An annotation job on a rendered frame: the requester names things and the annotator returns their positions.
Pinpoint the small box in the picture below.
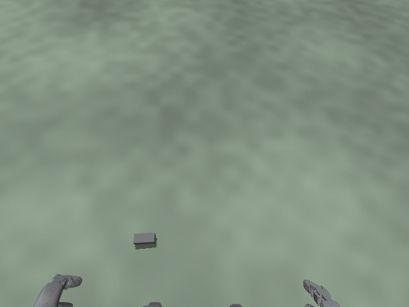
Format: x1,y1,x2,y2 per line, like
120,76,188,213
134,233,155,245

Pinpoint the right robot hand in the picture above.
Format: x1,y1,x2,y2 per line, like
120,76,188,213
303,279,340,307

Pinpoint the left robot hand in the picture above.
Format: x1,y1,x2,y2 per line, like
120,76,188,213
33,274,82,307

